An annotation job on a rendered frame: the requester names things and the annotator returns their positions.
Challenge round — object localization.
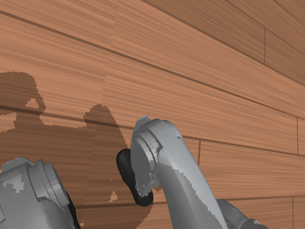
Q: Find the right robot arm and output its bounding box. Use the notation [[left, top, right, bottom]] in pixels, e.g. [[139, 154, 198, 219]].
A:
[[240, 219, 269, 229]]

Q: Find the left robot foot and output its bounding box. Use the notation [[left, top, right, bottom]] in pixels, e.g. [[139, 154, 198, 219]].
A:
[[66, 192, 81, 229]]

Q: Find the right robot hand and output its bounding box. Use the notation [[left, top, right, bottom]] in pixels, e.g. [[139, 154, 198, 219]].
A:
[[215, 198, 249, 229]]

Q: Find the right robot foot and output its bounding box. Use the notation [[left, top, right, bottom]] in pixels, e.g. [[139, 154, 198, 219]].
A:
[[116, 149, 153, 207]]

